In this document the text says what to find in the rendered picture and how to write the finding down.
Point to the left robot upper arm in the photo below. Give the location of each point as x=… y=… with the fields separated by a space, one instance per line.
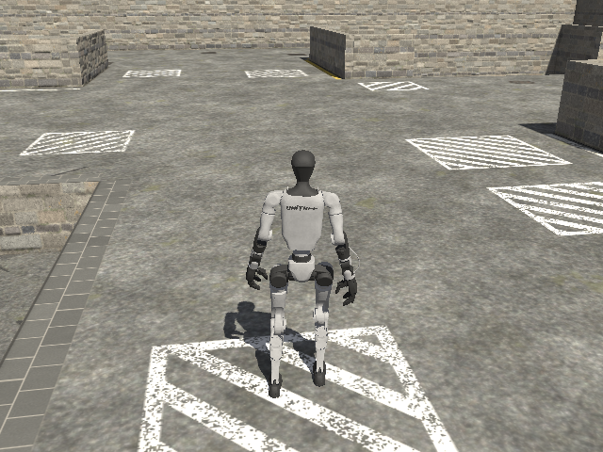
x=272 y=200

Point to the right robot upper arm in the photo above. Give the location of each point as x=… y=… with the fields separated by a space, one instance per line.
x=332 y=201

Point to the robot left hand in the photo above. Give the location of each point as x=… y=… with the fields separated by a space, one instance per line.
x=250 y=276

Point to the right robot forearm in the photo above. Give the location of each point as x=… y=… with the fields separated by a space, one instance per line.
x=343 y=252

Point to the robot left shin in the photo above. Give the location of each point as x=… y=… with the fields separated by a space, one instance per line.
x=275 y=352

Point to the robot right hand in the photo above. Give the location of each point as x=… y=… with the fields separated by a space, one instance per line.
x=352 y=284

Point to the humanoid robot head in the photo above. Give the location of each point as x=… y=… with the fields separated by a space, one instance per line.
x=303 y=163

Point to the left robot forearm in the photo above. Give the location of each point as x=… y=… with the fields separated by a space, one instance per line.
x=257 y=252

